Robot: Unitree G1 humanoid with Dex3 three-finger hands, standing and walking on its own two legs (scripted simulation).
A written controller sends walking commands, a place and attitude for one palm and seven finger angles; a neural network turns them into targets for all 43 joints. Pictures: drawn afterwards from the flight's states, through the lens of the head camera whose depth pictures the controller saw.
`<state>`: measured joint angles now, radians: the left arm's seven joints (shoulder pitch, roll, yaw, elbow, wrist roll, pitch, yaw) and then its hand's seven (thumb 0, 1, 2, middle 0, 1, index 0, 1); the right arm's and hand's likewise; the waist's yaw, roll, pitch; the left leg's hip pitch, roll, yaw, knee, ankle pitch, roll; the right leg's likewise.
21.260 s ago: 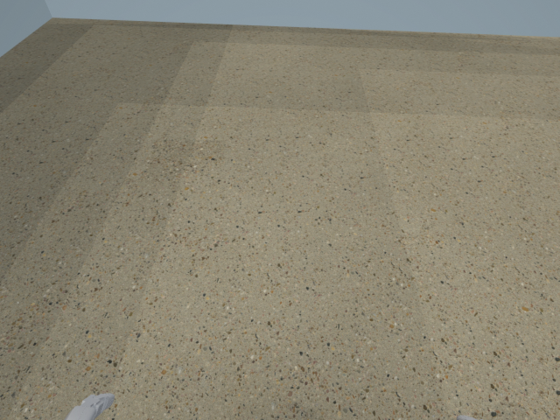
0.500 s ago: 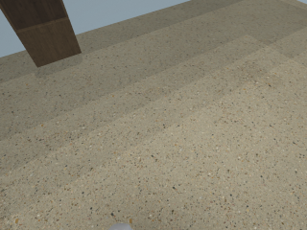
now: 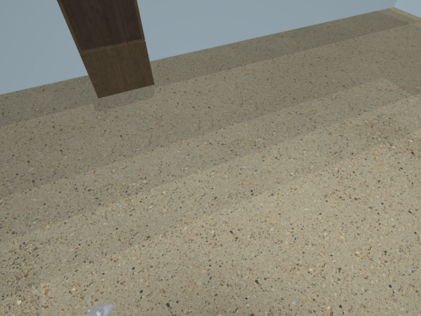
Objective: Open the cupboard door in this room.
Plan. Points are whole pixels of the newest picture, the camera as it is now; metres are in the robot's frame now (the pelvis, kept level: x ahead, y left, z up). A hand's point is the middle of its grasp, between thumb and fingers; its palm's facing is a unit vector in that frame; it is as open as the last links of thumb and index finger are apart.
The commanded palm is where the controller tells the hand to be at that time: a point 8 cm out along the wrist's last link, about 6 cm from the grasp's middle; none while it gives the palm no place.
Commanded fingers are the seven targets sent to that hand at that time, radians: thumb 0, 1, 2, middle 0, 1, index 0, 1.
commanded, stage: turn or walk to find it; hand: left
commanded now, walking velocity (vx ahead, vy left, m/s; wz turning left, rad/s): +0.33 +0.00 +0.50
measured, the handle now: out of the picture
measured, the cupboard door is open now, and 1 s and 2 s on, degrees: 0 0 0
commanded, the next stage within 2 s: stand and wait in 1.86 s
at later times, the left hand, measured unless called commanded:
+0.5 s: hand out of the picture -0.01 +0.11 -0.16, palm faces +0.37 -0.91 -0.19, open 7.4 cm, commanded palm none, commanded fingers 0.00 0.90 0.90 -0.20 -0.30 -0.20 -0.30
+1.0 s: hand (104, 206) +0.42 +0.31 -0.15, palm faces +0.30 -0.93 -0.19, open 7.4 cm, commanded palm none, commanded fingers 0.00 0.90 0.90 -0.20 -0.30 -0.20 -0.30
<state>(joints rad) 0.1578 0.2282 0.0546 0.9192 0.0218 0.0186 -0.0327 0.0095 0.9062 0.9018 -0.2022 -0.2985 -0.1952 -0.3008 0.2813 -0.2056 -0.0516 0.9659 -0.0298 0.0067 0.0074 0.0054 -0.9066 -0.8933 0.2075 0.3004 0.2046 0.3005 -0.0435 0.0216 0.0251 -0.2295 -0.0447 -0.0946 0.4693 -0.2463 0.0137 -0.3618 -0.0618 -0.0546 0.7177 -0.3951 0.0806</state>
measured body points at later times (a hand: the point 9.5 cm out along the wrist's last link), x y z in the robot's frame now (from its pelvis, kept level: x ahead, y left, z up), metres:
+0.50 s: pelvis +0.15 +0.00 -0.01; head +0.19 +0.01 +0.44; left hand -0.02 +0.16 -0.14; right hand +0.31 -0.20 -0.16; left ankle +0.22 +0.16 -0.70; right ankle +0.02 -0.12 -0.74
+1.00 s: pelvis +0.35 +0.10 +0.00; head +0.37 +0.10 +0.45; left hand +0.40 +0.36 -0.13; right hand +0.41 -0.14 -0.15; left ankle +0.25 +0.15 -0.74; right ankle +0.52 -0.01 -0.70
